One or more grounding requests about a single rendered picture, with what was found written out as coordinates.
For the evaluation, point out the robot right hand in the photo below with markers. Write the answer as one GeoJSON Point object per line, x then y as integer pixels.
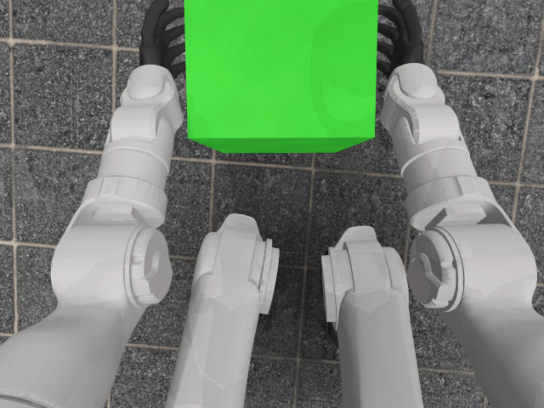
{"type": "Point", "coordinates": [406, 37]}

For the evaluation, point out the left robot thigh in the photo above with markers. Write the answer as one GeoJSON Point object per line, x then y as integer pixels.
{"type": "Point", "coordinates": [214, 355]}

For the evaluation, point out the left robot shin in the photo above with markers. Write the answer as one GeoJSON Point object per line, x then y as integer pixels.
{"type": "Point", "coordinates": [209, 247]}

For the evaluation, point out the robot left upper arm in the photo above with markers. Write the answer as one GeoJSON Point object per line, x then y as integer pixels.
{"type": "Point", "coordinates": [104, 277]}

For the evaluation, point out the carton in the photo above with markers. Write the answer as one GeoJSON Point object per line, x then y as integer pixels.
{"type": "Point", "coordinates": [281, 76]}

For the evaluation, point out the left robot forearm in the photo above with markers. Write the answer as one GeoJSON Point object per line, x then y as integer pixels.
{"type": "Point", "coordinates": [135, 163]}

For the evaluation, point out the robot right upper arm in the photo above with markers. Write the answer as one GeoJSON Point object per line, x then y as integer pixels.
{"type": "Point", "coordinates": [481, 279]}

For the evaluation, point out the robot left hand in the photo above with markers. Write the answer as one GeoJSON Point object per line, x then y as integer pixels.
{"type": "Point", "coordinates": [155, 40]}

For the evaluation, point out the right robot forearm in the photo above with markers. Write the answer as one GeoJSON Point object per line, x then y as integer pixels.
{"type": "Point", "coordinates": [440, 180]}

